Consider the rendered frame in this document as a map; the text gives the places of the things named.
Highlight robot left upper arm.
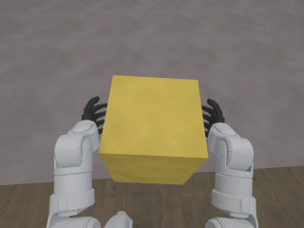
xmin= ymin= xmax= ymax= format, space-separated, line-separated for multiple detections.
xmin=50 ymin=217 xmax=101 ymax=228

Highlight left robot hand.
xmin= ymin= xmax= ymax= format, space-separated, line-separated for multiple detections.
xmin=82 ymin=96 xmax=108 ymax=135

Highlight left robot shin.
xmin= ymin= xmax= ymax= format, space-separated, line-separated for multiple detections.
xmin=117 ymin=211 xmax=128 ymax=217

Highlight robot right upper arm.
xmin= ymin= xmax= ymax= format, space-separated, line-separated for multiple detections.
xmin=204 ymin=217 xmax=254 ymax=228

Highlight carton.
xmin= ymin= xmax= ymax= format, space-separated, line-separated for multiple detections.
xmin=99 ymin=75 xmax=208 ymax=185

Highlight left robot thigh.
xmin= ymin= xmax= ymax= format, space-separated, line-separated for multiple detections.
xmin=104 ymin=215 xmax=133 ymax=228

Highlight robot right forearm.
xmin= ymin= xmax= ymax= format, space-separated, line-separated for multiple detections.
xmin=207 ymin=123 xmax=259 ymax=228

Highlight right robot hand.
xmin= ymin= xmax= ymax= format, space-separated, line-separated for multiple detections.
xmin=201 ymin=99 xmax=225 ymax=138

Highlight robot left forearm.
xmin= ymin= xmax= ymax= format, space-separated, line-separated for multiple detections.
xmin=47 ymin=120 xmax=100 ymax=228

